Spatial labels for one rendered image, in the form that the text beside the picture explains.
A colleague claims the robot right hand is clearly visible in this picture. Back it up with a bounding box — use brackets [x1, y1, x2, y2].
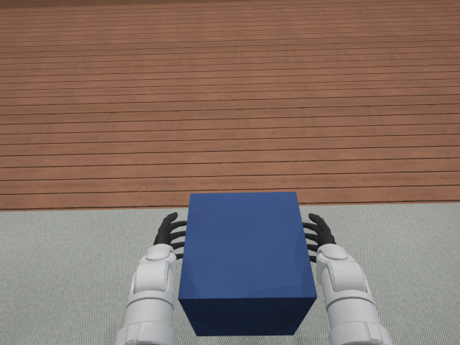
[303, 213, 336, 263]

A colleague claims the robot right forearm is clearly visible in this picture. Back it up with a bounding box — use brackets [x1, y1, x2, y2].
[316, 244, 393, 345]

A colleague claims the robot left forearm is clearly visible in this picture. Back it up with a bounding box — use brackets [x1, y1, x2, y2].
[114, 244, 178, 345]

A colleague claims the carton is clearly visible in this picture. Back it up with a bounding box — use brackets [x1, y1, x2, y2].
[178, 192, 317, 336]

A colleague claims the robot left hand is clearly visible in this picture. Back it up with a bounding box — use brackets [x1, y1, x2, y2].
[153, 212, 187, 259]

